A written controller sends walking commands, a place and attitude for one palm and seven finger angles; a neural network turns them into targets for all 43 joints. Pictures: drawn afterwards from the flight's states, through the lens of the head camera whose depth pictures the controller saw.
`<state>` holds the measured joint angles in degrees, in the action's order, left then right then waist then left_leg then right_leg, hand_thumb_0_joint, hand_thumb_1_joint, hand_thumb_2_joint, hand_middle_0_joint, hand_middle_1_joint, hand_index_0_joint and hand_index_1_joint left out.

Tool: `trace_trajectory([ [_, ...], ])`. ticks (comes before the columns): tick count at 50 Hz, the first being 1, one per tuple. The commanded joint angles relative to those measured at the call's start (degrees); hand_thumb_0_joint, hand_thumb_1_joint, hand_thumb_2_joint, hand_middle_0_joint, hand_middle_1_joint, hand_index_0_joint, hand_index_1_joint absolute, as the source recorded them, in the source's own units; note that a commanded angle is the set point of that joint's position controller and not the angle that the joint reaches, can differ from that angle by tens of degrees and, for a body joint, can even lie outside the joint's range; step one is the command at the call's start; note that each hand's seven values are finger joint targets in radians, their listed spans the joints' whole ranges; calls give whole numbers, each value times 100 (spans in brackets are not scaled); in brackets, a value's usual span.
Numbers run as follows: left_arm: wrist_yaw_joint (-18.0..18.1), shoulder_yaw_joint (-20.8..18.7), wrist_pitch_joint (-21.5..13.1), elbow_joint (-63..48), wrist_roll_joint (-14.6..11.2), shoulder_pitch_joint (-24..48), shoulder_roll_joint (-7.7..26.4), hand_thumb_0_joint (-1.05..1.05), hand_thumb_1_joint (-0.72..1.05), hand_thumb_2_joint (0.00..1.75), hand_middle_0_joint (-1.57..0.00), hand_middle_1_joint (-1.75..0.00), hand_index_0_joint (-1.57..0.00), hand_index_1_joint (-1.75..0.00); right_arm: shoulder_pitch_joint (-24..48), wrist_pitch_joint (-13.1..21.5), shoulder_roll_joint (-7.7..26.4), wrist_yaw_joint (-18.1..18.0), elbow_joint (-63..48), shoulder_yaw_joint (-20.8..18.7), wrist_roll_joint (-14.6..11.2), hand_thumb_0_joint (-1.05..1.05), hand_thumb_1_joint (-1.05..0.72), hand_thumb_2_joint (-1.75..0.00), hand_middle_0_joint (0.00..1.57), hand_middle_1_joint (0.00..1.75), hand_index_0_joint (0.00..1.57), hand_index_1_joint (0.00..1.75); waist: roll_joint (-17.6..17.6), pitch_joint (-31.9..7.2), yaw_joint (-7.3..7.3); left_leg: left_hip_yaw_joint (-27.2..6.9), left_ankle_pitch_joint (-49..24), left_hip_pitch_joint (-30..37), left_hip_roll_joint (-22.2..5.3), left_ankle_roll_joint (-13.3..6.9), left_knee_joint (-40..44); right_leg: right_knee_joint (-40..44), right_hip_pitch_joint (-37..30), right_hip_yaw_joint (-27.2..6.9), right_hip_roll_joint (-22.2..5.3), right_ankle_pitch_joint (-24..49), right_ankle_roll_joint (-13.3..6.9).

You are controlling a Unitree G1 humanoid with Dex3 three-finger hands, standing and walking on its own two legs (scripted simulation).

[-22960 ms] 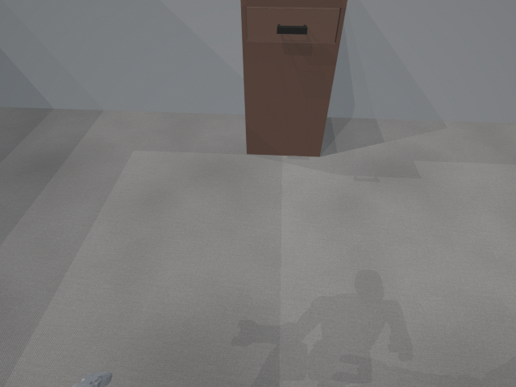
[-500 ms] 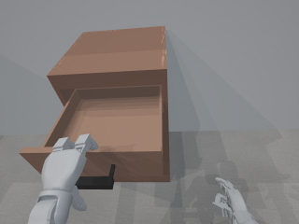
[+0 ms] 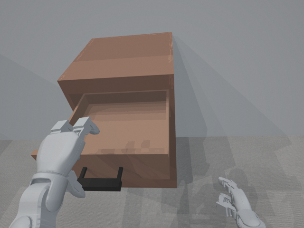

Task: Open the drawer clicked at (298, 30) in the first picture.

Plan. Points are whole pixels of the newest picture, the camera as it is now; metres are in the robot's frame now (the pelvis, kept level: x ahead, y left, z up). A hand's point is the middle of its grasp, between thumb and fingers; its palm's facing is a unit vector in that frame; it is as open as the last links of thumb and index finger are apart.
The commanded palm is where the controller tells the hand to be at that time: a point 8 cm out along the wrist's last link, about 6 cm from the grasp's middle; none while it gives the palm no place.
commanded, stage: lift the hand off the handle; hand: left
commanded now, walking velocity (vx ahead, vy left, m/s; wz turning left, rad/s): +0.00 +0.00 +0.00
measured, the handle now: (100, 177) +0.25 +0.22 -0.01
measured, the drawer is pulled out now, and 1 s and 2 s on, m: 0.30 0.30 0.30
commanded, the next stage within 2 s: draw the hand back to the body in 0.04 s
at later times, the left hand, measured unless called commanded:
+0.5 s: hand (67, 167) +0.20 +0.23 +0.13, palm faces +0.13 -0.14 -0.98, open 13.9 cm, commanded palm +0.16 +0.23 +0.19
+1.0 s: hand (72, 152) +0.21 +0.21 +0.16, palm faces +0.35 -0.87 -0.34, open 13.2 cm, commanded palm +0.16 +0.26 +0.18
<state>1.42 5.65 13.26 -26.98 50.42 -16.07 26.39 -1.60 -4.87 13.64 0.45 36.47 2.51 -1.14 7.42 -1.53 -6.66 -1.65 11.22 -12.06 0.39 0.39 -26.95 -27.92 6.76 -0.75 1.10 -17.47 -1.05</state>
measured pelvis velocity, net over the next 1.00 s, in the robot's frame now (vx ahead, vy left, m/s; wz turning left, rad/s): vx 0.02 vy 0.00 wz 0.01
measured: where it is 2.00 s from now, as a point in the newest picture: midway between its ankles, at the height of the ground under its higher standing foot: outside the picture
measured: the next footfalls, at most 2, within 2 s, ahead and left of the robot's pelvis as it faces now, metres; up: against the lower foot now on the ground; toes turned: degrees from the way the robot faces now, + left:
none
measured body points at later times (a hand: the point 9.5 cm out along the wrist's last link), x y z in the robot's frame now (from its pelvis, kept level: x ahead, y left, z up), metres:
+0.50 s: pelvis +0.00 +0.00 +0.00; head -0.02 -0.05 +0.45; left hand +0.18 +0.23 +0.18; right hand +0.24 -0.19 -0.09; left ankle +0.04 +0.13 -0.74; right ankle -0.02 -0.11 -0.74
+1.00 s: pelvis +0.02 +0.00 +0.00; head +0.01 -0.01 +0.45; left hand +0.19 +0.26 +0.18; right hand +0.23 -0.19 -0.07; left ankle +0.04 +0.13 -0.74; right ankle -0.02 -0.11 -0.74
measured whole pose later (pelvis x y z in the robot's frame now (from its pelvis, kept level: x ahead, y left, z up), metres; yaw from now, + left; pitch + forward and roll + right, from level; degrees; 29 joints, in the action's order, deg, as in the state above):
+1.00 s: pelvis +0.02 +0.00 +0.00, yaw +0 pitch -4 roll +0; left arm 6.4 -11.7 -3.5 -31.2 -1.9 -27.7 17.4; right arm -9.4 7.4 10.7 -4.2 34.1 4.0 0.0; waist 1.5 1.6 -3.6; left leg -2.1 13.7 -10.1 0.0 0.7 -27.7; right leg -25.9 3.4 -0.3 1.5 -18.6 -1.3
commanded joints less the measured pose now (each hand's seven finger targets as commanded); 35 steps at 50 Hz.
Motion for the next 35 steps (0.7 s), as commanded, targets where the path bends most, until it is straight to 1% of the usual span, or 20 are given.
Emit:
trace_trajectory([
  [1, 46, -597, 148, -786, 71, 863, 758, 0, -50, 30, -30, -120, -30, -120, 1301, 256, 405, -7, -1029, -125, -36, 0, -90, -90, 20, 30, 20, 30, -715, -384, -28, 260, -750, 574, 77, -161, 394, 722, 391, 142, 44, 813, 76],
  [2, 28, -877, 167, -859, -69, 877, 940, 0, -50, 30, -30, -120, -30, -120, 1385, 271, 409, -16, -1079, -120, -96, 0, -90, -90, 20, 30, 20, 30, -660, -431, -24, 242, -617, 516, 35, -147, 400, 705, 330, 111, 74, 713, 45],
  [4, -52, -605, 165, -650, 58, 992, 806, 0, -50, 30, -30, -120, -30, -120, 1326, 252, 377, -34, -990, -94, -45, 0, -90, -90, 20, 30, 20, 30, -732, -356, 30, 274, -636, 586, 73, -173, 423, 794, 390, 105, 30, 638, 70],
  [7, -11, -875, 32, -944, 56, 1505, 1122, 0, -50, 30, -30, -120, -30, -120, 1398, 312, 419, -98, -1076, -68, -57, 0, -90, -90, 20, 30, 20, 30, -473, -462, 28, 243, -403, 582, 57, -162, 411, 819, 419, 67, 57, 369, 37],
  [8, -6, -699, -49, -890, 186, 1459, 960, 0, -50, 30, -30, -120, -30, -120, 1373, 371, 351, -90, -1086, -28, -11, 0, -90, -90, 20, 30, 20, 30, -467, -643, -52, 269, -468, 657, 96, -180, 377, 804, 392, 106, 8, 288, 35],
  [9, 12, -736, -132, -735, 151, 1355, 974, 0, -50, 30, -30, -120, -30, -120, 1298, 364, 351, -121, -979, -85, 2, 0, -90, -90, 20, 30, 20, 30, -509, -481, 11, 242, -468, 703, 94, -183, 414, 886, 457, 88, 29, 289, 35],
  [11, 72, -894, -277, -931, 138, 1269, 1083, 0, -50, 30, -30, -120, -30, -120, 1236, 409, 389, -134, -1010, -110, 27, 0, -90, -90, 20, 30, 20, 30, -469, -656, -57, 249, -605, 763, 130, -184, 357, 856, 368, 81, 15, 515, 38],
  [12, 127, -1315, -322, -1032, 34, 1157, 1415, 0, -50, 30, -30, -120, -30, -120, 1266, 448, 420, -140, -1036, -111, -15, 0, -90, -90, 20, 30, 20, 30, -349, -703, -87, 219, -544, 677, 84, -156, 337, 805, 305, 37, 51, 475, -8],
  [13, 131, -1013, -358, -1045, 93, 1012, 1067, 0, -50, 30, -30, -120, -30, -120, 1272, 481, 337, -109, -1074, -58, 22, 0, -90, -90, 20, 30, 20, 30, -365, -805, -131, 245, -673, 726, 133, -171, 293, 767, 302, 115, -2, 557, 5],
  [17, 228, -1441, -363, -1082, -142, 393, 1229, 0, -50, 30, -30, -120, -30, -120, 1234, 480, 435, -61, -1062, -154, -27, 0, -90, -90, 20, 30, 20, 30, -421, -635, -119, 231, -751, 602, 86, -125, 269, 736, 299, 59, 51, 830, -11],
  [18, 208, -1161, -338, -973, -60, 322, 965, 0, -50, 30, -30, -120, -30, -120, 1189, 475, 398, -41, -1045, -128, 8, 0, -90, -90, 20, 30, 20, 30, -529, -622, -107, 282, -787, 580, 110, -137, 256, 707, 356, 147, 8, 808, 16],
  [20, 209, -1092, -311, -1009, -93, 323, 929, 0, -50, 30, -30, -120, -30, -120, 1157, 427, 460, -31, -1021, -177, 5, 0, -90, -90, 20, 30, 20, 30, -514, -452, -40, 260, -771, 562, 106, -137, 290, 745, 449, 140, 27, 842, 30],
  [22, 228, -1364, -281, -1172, -167, 360, 1196, 0, -50, 30, -30, -120, -30, -120, 1248, 475, 491, -55, -1100, -172, -53, 0, -90, -90, 20, 30, 20, 30, -525, -451, -24, 239, -599, 502, 72, -128, 262, 725, 469, 85, 37, 698, 15],
  [26, 194, -1219, -348, -1095, -14, 359, 1188, 0, -50, 30, -30, -120, -30, -120, 1138, 454, 493, -130, -1085, -182, 14, 0, -90, -90, 20, 30, 20, 30, -636, -508, -29, 236, -617, 621, 106, -179, 242, 754, 530, 134, -23, 663, 53],
  [27, 217, -1407, -369, -1236, -102, 433, 1337, 0, -50, 30, -30, -120, -30, -120, 1217, 482, 504, -156, -1105, -168, -35, 0, -90, -90, 20, 30, 20, 30, -464, -493, 7, 218, -472, 584, 59, -151, 240, 756, 547, 102, -1, 511, 15],
  [28, 198, -1151, -417, -1206, -6, 469, 1111, 0, -50, 30, -30, -120, -30, -120, 1151, 506, 432, -143, -1132, -123, 11, 0, -90, -90, 20, 30, 20, 30, -507, -518, -22, 219, -474, 605, 91, -168, 236, 751, 612, 183, -32, 388, 29],
  [30, 204, -1199, -520, -1116, -44, 311, 1123, 0, -50, 30, -30, -120, -30, -120, 1084, 490, 476, -179, -1071, -191, 28, 0, -90, -90, 20, 30, 20, 30, -478, -414, -7, 206, -523, 658, 87, -178, 271, 799, 631, 194, -8, 466, 34],
  [32, 275, -1623, -583, -1341, -145, 367, 1525, 0, -50, 30, -30, -120, -30, -120, 1140, 543, 515, -208, -1119, -183, -23, 0, -90, -90, 20, 30, 20, 30, -373, -546, -19, 175, -429, 604, 41, -135, 236, 719, 545, 141, 1, 459, 1],
  [33, 269, -1418, -605, -1372, -50, 226, 1278, 0, -50, 30, -30, -120, -30, -120, 1068, 558, 440, -190, -1179, -142, 39, 0, -90, -90, 20, 30, 20, 30, -421, -757, -94, 187, -612, 673, 88, -161, 187, 674, 486, 205, -33, 580, 8],
  [35, 282, -1526, -606, -1198, -116, -176, 1284, 0, -50, 30, -30, -120, -30, -120, 989, 499, 489, -182, -1101, -210, 43, 0, -90, -90, 20, 30, 20, 30, -483, -591, -73, 209, -781, 647, 80, -154, 184, 684, 490, 217, -17, 859, 25],
])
